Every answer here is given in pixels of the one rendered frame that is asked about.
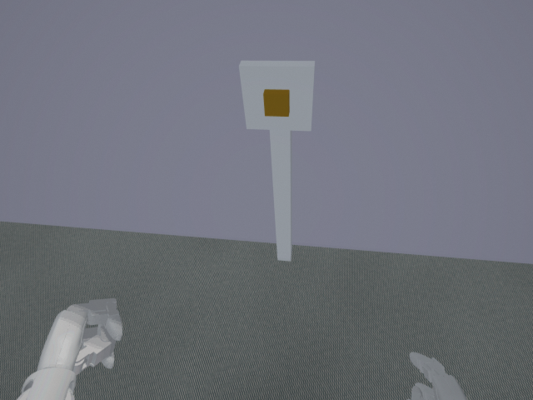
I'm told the button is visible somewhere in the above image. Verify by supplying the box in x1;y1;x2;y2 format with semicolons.
263;89;290;117

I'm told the robot left forearm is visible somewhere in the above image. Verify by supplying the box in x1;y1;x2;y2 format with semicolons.
17;367;77;400

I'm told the panel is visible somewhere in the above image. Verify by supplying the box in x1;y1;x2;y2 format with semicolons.
239;61;315;261

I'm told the robot right hand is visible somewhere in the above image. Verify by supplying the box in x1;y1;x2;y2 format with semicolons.
407;352;467;400

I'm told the robot left hand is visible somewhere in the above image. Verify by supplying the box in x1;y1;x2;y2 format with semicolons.
37;298;122;375

